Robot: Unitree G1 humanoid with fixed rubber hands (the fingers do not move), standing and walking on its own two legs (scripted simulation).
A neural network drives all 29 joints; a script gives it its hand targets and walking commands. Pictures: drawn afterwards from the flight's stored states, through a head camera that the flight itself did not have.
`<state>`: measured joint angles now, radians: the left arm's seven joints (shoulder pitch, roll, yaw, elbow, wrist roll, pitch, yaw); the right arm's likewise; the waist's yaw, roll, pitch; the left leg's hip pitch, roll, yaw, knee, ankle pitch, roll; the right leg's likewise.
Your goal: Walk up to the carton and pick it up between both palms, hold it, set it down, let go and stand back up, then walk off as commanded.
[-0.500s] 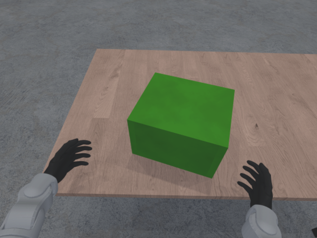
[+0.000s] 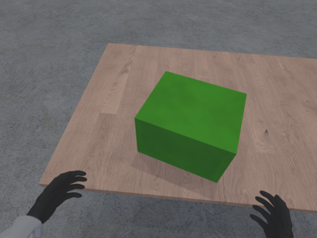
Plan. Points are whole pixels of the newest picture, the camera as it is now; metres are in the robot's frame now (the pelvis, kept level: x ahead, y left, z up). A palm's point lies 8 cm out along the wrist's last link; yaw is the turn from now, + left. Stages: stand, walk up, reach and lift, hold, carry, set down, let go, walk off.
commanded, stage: set down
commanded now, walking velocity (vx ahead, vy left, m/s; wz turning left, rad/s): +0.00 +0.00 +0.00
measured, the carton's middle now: (189, 123) +0.45 -0.03 +0.00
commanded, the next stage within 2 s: none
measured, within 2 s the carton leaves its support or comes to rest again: neither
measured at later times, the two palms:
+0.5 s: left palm (56, 206) +0.17 +0.27 +0.01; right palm out of the picture +0.16 -0.20 +0.00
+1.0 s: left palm (75, 217) +0.16 +0.24 -0.02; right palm out of the picture +0.15 -0.22 -0.03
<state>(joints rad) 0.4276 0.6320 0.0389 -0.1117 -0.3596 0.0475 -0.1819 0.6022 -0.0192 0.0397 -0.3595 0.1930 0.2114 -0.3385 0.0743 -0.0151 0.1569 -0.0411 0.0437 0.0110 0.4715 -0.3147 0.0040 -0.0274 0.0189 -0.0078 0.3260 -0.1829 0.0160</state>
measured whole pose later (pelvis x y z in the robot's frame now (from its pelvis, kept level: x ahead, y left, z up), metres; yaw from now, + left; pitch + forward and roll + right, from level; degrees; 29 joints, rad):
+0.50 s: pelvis +0.01 -0.01 +0.00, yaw +0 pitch -5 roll -2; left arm 0.39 0.50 0.06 0.03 -0.26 0.03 -0.17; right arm 0.54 -0.07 0.03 -0.15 0.18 0.10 -0.25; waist 0.05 0.02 0.15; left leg -0.06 0.04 0.00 0.45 -0.32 -0.01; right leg -0.05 0.02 -0.01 0.34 -0.21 0.01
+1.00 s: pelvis +0.00 -0.01 +0.00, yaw +1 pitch -6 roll -1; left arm 0.30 0.36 -0.03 0.22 -0.18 0.09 -0.10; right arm 0.39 -0.09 -0.02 0.19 0.12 0.01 -0.14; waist 0.02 0.01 0.13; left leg -0.02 0.03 0.00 0.40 -0.27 -0.01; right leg -0.04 0.01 0.00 0.34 -0.19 0.01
